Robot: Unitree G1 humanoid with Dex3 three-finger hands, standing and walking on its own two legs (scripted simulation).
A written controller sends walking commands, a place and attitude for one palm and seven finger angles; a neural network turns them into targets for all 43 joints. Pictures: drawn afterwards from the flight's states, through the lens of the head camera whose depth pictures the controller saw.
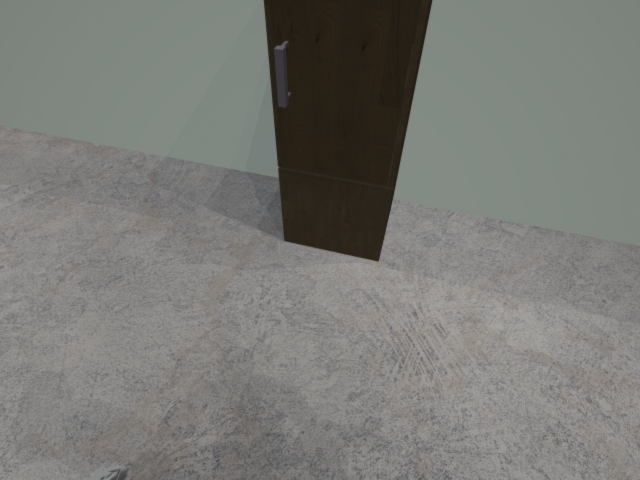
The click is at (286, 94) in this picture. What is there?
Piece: cupboard door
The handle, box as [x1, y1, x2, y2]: [274, 41, 290, 107]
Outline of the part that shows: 288,41 284,41 280,46 277,45 274,48 278,106 284,107 287,105 288,98 290,96 290,92 287,91 285,48 288,44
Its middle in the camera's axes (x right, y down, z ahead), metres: -0.10 -0.46 +1.07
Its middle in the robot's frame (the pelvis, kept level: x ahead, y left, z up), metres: +1.11 +0.17 +0.00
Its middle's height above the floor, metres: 0.77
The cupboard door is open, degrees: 0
